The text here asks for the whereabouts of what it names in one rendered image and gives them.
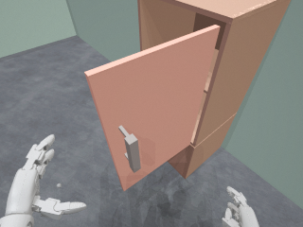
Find robot left forearm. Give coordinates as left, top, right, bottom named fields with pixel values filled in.
left=0, top=213, right=34, bottom=227

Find right robot hand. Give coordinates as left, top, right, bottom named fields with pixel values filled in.
left=222, top=186, right=259, bottom=227

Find left robot hand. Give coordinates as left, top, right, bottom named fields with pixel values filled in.
left=5, top=134, right=87, bottom=220

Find handle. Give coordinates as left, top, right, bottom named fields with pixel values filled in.
left=118, top=126, right=141, bottom=173

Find cupboard door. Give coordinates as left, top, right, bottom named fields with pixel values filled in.
left=84, top=25, right=221, bottom=191

